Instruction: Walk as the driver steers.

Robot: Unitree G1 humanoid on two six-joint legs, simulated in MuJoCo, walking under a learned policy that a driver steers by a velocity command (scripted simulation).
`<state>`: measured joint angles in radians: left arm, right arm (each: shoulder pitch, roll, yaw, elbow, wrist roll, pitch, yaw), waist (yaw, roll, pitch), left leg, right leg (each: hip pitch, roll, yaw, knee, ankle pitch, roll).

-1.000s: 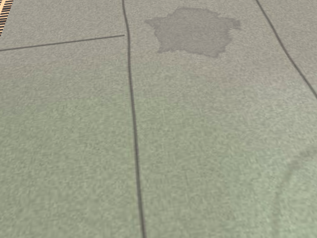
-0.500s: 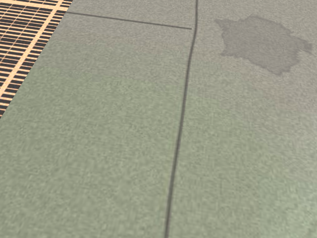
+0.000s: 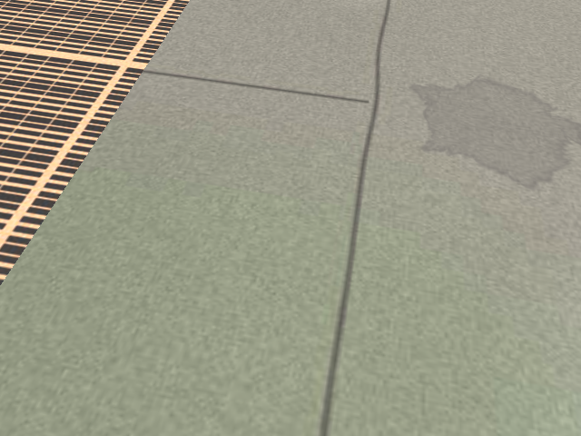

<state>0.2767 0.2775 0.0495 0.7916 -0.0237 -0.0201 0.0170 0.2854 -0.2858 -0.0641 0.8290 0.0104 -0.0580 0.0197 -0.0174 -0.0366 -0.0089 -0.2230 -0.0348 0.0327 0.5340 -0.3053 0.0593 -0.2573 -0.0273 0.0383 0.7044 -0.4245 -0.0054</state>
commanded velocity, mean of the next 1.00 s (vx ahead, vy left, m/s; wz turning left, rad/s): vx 0.46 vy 0.00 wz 0.01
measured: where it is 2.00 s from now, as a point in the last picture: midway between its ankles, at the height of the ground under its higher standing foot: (321, 241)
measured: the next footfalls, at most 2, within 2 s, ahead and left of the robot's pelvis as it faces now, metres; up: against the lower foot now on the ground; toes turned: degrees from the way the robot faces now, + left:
right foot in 0.40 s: +0.38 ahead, -0.14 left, +0.00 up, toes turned -1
left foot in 0.94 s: +0.68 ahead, +0.09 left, +0.00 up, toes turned +2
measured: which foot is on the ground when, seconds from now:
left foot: down 0.00-0.40, up 0.42-0.92, down 0.94-1.00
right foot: up 0.00-0.38, down 0.40-0.96, up 0.98-1.00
